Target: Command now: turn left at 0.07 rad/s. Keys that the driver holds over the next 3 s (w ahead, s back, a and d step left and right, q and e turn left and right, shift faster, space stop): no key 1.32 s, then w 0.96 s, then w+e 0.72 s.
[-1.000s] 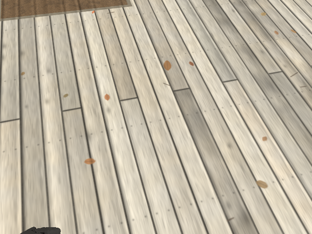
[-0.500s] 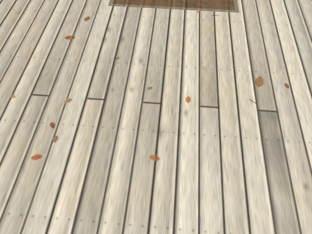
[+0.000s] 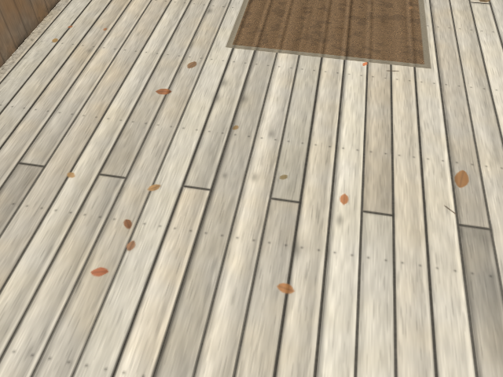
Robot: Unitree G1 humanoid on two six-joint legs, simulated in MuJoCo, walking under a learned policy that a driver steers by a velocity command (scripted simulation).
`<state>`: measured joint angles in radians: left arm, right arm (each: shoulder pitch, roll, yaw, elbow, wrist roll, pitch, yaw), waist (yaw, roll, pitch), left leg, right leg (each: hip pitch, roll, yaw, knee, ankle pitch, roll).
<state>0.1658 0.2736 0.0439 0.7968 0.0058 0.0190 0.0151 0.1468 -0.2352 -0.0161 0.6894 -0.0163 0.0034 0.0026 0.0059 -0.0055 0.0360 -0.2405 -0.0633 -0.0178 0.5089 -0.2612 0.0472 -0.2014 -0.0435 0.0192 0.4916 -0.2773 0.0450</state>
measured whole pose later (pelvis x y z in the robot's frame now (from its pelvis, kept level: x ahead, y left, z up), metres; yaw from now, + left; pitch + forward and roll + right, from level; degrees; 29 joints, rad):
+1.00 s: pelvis +0.00 -0.02 +0.00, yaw +0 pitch -2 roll +0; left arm 0.22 0.23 0.02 1.06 0.00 0.00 0.04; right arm 0.19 -0.22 -0.03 1.03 0.00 0.00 -0.03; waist 0.01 0.00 0.05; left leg -0.19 -0.03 -0.03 0.48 -0.25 0.02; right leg -0.16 -0.01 0.01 0.47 -0.28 0.01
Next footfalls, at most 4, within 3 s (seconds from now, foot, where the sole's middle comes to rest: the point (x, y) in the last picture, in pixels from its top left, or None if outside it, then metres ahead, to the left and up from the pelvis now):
2.02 left None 0.42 0.08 -0.77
2.56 right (327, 303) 0.71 -0.18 -0.77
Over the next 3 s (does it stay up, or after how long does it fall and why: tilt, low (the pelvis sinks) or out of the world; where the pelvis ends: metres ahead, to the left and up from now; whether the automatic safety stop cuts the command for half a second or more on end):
stays up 0.79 -0.11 0.00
